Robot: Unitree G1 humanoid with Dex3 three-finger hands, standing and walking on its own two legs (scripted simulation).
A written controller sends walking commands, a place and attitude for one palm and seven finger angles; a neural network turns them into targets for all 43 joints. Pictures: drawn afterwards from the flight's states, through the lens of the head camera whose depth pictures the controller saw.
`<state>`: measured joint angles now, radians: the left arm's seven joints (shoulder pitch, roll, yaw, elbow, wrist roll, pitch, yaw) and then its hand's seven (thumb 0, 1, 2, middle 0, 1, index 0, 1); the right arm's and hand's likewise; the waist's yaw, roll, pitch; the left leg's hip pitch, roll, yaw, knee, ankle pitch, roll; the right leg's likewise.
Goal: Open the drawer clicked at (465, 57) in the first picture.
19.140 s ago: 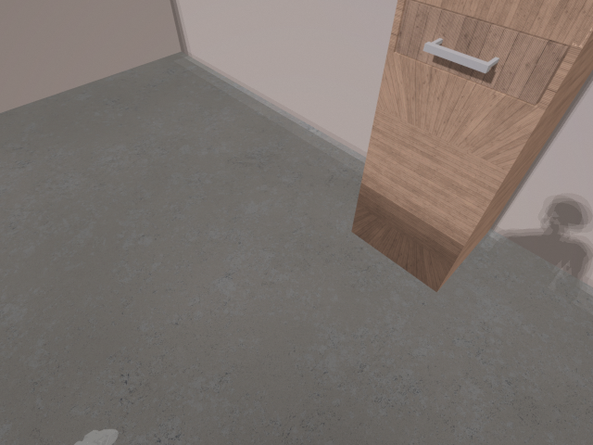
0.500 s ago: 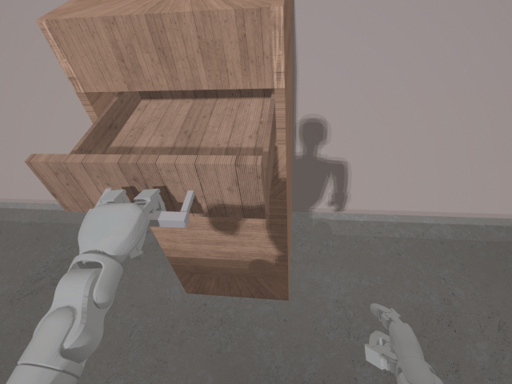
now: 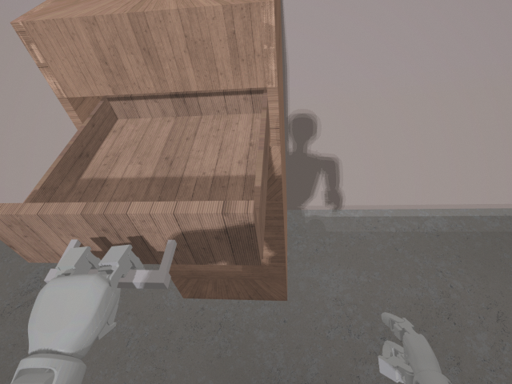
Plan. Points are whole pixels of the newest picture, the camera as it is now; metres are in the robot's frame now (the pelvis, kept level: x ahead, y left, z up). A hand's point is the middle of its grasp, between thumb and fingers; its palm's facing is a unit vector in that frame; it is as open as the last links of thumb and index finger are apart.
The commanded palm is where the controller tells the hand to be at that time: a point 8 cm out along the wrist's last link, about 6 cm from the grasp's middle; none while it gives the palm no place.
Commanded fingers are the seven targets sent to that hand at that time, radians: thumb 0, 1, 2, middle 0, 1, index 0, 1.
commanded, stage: pull the drawer open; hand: left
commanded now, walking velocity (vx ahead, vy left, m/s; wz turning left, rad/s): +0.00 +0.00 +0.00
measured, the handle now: (114, 263) +0.24 +0.22 +0.12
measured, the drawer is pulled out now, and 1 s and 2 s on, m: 0.29 0.30 0.30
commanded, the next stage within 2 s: open the thumb to release the handle in 0.12 s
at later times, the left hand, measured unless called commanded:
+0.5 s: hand (96, 313) +0.18 +0.23 +0.09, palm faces +0.05 -0.09 -1.00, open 7.4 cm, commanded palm +0.15 +0.23 +0.15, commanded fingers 0.00 -0.15 0.45 -0.32 -1.24 -0.32 -1.24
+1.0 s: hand (101, 315) +0.18 +0.23 +0.09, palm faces +0.08 -0.10 -0.99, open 13.8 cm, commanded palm +0.15 +0.22 +0.14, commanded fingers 0.00 -0.50 0.30 -0.30 -1.20 -0.30 -1.20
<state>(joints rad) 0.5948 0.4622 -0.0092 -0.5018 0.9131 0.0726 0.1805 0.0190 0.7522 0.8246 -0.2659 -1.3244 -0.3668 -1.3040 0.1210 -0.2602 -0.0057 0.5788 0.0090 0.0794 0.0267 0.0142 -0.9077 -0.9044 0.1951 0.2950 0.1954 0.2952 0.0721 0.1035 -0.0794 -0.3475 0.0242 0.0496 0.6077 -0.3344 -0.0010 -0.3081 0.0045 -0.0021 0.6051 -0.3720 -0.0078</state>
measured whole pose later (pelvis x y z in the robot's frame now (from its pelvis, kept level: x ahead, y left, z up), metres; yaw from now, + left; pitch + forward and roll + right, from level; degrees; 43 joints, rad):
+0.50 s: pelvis -0.02 -0.01 +0.00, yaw +2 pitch +1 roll +0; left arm 0.39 0.48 0.01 -0.34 0.91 0.06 0.09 0.00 0.43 0.70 -0.35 -1.30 -0.38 -1.30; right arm 0.08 -0.25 0.02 0.62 -0.01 0.08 -0.02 0.01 -0.91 -0.90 0.20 0.30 0.20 0.30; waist 0.09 0.09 -0.04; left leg -0.29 0.03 0.01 0.56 -0.28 -0.01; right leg -0.24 0.01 -0.04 0.56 -0.33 -0.02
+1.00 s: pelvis -0.04 -0.01 +0.01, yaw +2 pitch +0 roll +0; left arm 0.27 0.43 -0.07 -0.25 0.95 0.07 0.12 0.00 -0.48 0.30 -0.29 -1.20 -0.32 -1.21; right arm 0.09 -0.23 0.03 0.65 0.00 0.06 -0.02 0.01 -0.91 -0.90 0.20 0.30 0.20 0.30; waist 0.10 0.10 -0.03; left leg -0.29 0.01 0.01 0.54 -0.25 0.00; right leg -0.24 0.00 -0.04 0.54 -0.30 -0.02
